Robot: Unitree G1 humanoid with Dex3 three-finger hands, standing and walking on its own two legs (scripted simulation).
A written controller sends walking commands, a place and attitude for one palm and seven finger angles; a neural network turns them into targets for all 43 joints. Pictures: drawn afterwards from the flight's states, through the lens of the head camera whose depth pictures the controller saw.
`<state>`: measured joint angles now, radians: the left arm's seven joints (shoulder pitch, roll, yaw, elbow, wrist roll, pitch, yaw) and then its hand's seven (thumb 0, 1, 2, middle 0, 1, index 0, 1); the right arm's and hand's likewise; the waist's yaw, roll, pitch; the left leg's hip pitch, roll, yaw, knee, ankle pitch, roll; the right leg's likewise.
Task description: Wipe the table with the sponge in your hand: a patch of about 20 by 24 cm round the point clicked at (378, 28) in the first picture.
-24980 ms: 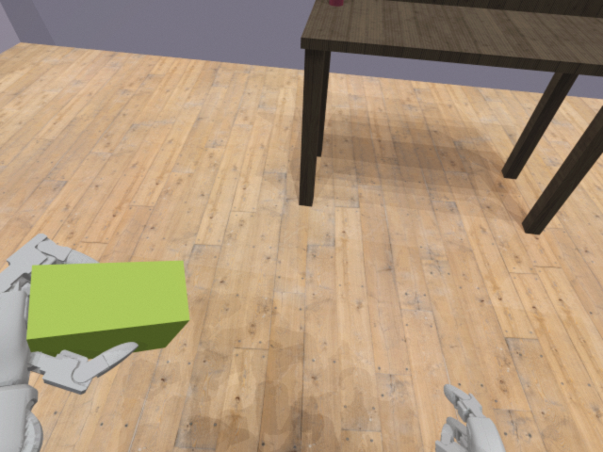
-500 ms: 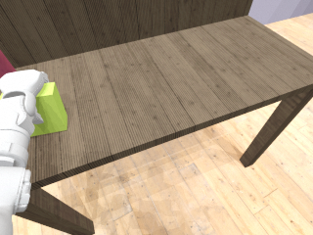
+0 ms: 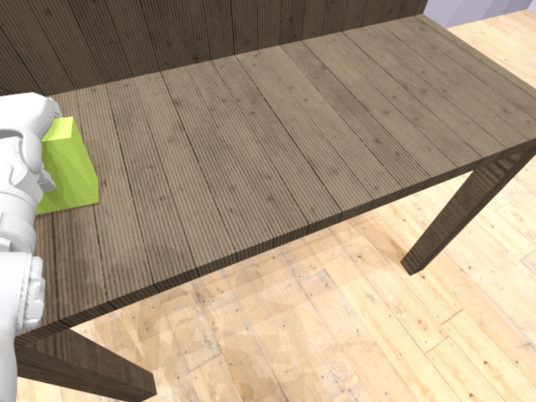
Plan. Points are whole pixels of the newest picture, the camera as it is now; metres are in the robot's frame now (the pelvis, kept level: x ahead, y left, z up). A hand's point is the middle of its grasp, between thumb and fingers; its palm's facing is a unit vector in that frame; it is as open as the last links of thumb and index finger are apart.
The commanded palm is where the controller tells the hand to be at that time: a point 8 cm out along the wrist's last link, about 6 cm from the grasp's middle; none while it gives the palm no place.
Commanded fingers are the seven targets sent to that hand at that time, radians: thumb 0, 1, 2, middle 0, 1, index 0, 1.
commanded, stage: wipe forward along the first lane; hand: left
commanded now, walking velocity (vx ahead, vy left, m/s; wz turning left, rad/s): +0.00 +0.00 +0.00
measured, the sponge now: (49, 178) +0.44 +0.34 +0.07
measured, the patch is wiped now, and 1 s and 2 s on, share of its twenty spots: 0.60 0.60 0.65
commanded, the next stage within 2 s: slide across to the middle lane in 0.02 s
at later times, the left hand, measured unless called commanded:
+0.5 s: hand (59, 132) +0.49 +0.32 +0.12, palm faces -0.11 +0.07 -0.99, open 10.3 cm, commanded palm +0.48 +0.30 +0.18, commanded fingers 0.00 0.10 1.30 -1.20 -1.60 -1.20 -1.60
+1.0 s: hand (88, 124) +0.50 +0.28 +0.12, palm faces -0.11 +0.05 -0.99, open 10.3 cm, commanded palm +0.48 +0.27 +0.18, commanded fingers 0.00 0.10 1.30 -1.20 -1.60 -1.20 -1.60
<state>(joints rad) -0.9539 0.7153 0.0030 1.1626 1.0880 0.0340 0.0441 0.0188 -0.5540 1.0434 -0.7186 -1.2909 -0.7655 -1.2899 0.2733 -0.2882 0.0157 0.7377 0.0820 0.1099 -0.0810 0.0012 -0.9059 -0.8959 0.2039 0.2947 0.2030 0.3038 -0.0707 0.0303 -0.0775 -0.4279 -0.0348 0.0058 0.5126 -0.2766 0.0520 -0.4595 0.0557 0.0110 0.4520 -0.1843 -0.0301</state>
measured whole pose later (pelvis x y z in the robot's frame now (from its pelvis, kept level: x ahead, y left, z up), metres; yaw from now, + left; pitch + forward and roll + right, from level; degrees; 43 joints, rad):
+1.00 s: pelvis +0.04 +0.00 +0.01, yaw +0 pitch +11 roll -1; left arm -0.98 0.55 -0.14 1.08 1.04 0.21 0.05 0.00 -0.54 1.04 -0.70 -1.30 -0.75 -1.30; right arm 0.27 -0.28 0.00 0.78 0.06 0.12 -0.06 0.00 -0.91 -0.90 0.20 0.29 0.20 0.30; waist -0.06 0.06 -0.08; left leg -0.33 -0.04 -0.01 0.43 -0.29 0.05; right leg -0.37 0.05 0.01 0.39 -0.21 -0.03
